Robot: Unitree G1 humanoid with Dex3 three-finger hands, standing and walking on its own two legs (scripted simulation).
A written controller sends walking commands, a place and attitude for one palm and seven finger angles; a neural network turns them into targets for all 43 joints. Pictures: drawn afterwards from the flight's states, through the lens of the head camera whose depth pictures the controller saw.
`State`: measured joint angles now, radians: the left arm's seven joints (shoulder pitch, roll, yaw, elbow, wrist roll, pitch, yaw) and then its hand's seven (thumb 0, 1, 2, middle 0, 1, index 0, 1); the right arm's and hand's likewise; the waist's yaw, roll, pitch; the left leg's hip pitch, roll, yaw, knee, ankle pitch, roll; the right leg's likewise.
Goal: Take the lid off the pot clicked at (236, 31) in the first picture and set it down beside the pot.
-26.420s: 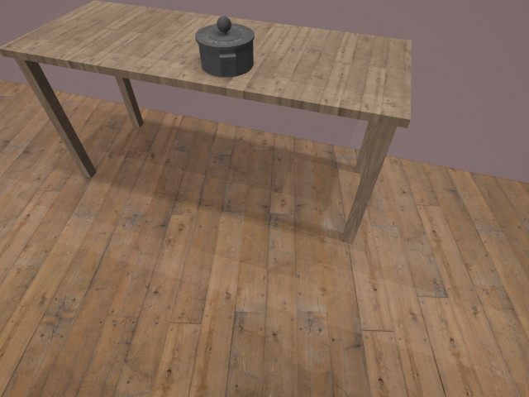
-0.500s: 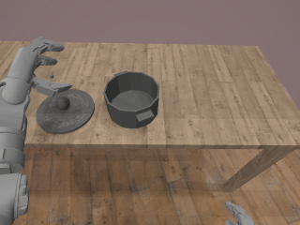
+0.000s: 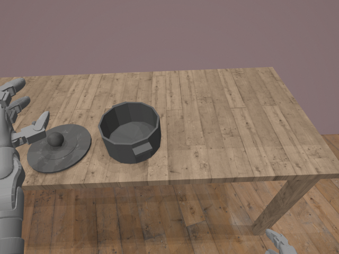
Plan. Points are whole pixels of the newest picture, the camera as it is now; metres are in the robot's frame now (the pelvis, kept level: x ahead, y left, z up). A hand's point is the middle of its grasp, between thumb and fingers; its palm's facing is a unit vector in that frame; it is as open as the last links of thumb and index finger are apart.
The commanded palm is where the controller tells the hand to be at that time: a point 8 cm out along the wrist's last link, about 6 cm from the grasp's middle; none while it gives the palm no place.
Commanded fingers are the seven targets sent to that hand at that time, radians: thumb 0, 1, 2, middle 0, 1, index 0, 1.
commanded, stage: draw the hand back to the body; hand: left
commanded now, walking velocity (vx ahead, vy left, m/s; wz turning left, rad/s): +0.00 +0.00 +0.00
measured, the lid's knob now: (55, 139) +0.44 +0.40 -0.02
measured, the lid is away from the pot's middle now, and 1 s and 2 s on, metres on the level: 0.24 0.24 0.24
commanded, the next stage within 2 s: step back with the hand held close in 1.14 s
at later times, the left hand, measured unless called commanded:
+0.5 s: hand (36, 155) +0.25 +0.27 +0.17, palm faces +0.48 -0.83 -0.29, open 7.5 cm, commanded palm +0.19 +0.29 +0.18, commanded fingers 0.00 0.90 0.90 -0.20 -0.30 -0.20 -0.30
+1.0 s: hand (28, 199) +0.18 +0.25 +0.15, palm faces +0.38 -0.86 -0.35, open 7.5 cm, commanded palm +0.12 +0.29 +0.17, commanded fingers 0.00 0.90 0.90 -0.20 -0.30 -0.20 -0.30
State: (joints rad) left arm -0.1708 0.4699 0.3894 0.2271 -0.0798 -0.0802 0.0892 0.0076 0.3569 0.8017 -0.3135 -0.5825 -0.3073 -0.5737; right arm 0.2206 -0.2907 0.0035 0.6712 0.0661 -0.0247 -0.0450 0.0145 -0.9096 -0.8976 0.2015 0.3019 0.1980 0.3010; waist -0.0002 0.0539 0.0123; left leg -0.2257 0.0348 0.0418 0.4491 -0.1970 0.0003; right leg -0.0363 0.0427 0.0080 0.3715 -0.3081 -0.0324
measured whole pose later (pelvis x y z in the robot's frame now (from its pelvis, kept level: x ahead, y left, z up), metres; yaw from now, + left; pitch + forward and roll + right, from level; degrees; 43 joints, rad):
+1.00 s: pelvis -0.01 +0.01 +0.00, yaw +1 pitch -4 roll -1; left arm 0.50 0.33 0.29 -0.41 -0.11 -0.11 0.07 0.02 0.89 0.90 -0.21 -0.31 -0.20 -0.30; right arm 0.16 -0.23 0.02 0.63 0.03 -0.08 -0.05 0.02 -0.91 -0.90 0.20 0.30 0.20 0.30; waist 0.05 0.06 0.02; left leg -0.17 0.03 0.03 0.42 -0.18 0.00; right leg 0.03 0.04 0.00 0.32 -0.28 -0.03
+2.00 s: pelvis -0.08 +0.06 -0.02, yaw +1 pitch +0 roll -4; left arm 0.64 0.41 0.40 -0.65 -0.06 -0.20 0.11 0.02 0.89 0.90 -0.21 -0.31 -0.21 -0.30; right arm 0.23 -0.20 0.01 0.52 0.03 -0.10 -0.04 0.02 -0.91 -0.90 0.20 0.30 0.20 0.30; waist 0.00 0.03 0.05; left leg -0.49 0.02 0.04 0.65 -0.18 0.08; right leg -0.29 0.01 -0.03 0.58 -0.30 0.03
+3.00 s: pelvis -0.23 +0.06 -0.02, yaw -2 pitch +0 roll -3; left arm 0.55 0.45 0.34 -0.60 -0.04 -0.22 0.07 0.01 0.89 0.90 -0.21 -0.31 -0.21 -0.30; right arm 0.20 -0.20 -0.03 0.62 0.03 -0.10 0.00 0.01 -0.91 -0.90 0.21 0.30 0.20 0.30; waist -0.01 0.03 0.04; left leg -0.58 0.05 -0.02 0.87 -0.33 -0.01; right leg -0.27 0.02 -0.05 0.58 -0.32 0.01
